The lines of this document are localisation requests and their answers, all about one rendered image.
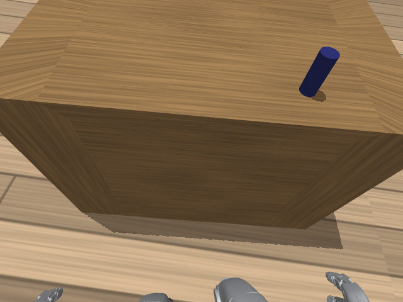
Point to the left robot hand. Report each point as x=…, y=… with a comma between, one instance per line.
x=50, y=296

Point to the can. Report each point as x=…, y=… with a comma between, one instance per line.
x=319, y=70

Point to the right robot hand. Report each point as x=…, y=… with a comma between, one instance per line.
x=351, y=291

